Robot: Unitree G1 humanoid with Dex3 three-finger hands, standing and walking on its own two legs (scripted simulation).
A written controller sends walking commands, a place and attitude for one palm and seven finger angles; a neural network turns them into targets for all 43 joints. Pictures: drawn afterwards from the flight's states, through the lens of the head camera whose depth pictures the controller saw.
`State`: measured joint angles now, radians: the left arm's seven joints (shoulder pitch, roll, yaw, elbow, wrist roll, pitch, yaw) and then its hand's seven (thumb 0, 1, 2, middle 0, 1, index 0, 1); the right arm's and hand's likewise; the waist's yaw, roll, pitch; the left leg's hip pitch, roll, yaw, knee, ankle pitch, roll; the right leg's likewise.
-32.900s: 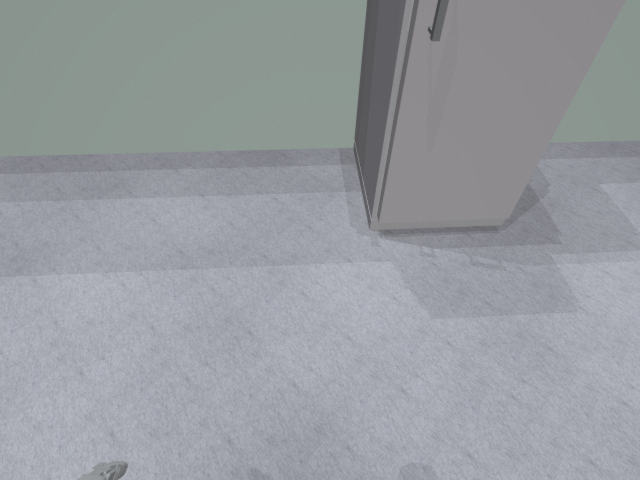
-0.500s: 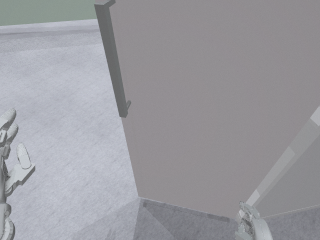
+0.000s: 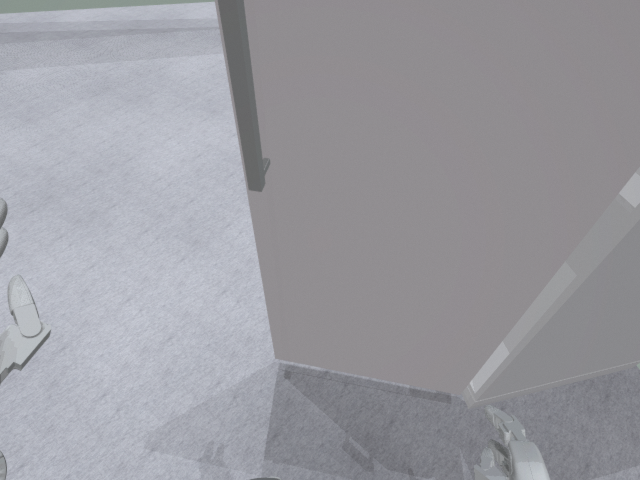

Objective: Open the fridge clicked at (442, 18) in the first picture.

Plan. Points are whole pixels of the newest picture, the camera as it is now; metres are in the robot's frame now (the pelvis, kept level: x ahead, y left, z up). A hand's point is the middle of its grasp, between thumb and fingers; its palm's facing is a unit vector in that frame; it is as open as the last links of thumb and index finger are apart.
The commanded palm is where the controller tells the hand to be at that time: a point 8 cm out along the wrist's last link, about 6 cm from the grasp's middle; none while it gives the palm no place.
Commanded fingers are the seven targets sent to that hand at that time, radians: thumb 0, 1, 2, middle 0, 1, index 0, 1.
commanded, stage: step back with the hand held close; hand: left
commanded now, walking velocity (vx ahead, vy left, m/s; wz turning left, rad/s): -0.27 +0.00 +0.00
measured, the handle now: (249, 83) +0.52 +0.13 +0.24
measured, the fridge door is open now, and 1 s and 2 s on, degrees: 66 66 66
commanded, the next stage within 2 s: stop stepping back and stand still in 0.88 s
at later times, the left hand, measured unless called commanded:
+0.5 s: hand out of the picture +0.14 +0.27 +0.18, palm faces +0.56 -0.70 -0.45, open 7.4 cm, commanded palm +0.07 +0.30 +0.19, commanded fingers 0.00 0.90 0.90 -0.20 -0.30 -0.20 -0.30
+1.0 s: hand out of the picture +0.01 +0.26 +0.20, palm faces +0.55 -0.78 -0.31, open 7.4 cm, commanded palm -0.04 +0.30 +0.19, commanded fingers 0.00 0.90 0.90 -0.20 -0.30 -0.20 -0.30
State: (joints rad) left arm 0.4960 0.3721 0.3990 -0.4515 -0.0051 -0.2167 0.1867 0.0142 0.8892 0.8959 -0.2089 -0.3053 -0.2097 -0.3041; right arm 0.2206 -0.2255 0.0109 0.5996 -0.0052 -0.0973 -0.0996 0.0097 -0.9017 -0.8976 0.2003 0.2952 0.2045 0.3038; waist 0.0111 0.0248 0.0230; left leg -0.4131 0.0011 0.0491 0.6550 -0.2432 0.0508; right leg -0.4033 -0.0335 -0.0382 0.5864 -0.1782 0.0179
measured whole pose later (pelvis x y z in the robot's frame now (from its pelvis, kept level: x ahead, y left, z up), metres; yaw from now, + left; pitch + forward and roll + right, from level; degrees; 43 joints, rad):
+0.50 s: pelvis -0.04 -0.01 -0.02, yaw +5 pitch -3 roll -1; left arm 0.45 0.41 0.47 -0.50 0.02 -0.29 0.17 0.01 0.89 0.90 -0.21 -0.31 -0.21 -0.30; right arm 0.21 -0.21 -0.01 0.61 -0.02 -0.14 -0.09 0.01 -0.90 -0.90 0.20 0.30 0.20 0.30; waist -0.01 -0.02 0.06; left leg -0.52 0.01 0.06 0.81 -0.30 0.06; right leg -0.48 0.01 0.04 0.75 -0.21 0.03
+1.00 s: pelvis -0.17 -0.01 +0.01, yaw +1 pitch -1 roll +1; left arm 0.41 0.37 0.38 -0.54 -0.03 -0.19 0.17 0.01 0.89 0.90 -0.21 -0.31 -0.21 -0.30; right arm 0.14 -0.15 0.03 0.69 -0.02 -0.10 -0.07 0.01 -0.90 -0.90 0.20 0.30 0.21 0.30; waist 0.09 -0.08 0.01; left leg -0.58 0.02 0.07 0.97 -0.41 -0.06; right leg -0.23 0.00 0.07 0.62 -0.37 0.00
